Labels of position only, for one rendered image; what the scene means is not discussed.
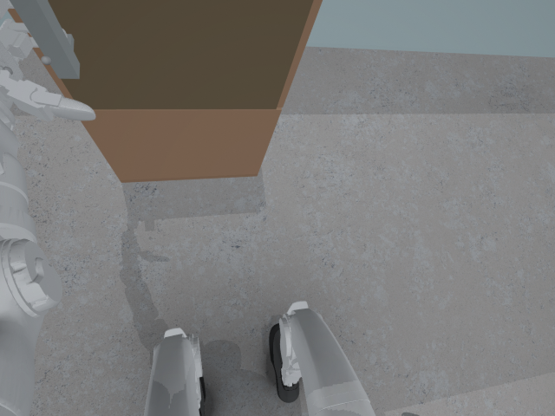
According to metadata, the robot left hand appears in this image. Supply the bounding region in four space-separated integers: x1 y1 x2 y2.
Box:
0 0 95 122

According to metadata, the robot left upper arm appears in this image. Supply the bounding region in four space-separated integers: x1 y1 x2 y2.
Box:
0 238 62 416

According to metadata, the robot right foot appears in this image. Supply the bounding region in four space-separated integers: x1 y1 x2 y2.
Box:
269 323 299 403

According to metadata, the robot right thigh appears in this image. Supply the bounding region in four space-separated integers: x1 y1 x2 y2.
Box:
279 309 375 416

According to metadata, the robot left forearm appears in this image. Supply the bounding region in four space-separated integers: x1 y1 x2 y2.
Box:
0 101 37 244

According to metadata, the cupboard door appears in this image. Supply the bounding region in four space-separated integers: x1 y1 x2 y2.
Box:
48 0 314 109

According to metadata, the handle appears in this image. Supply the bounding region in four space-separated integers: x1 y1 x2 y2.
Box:
10 0 80 79

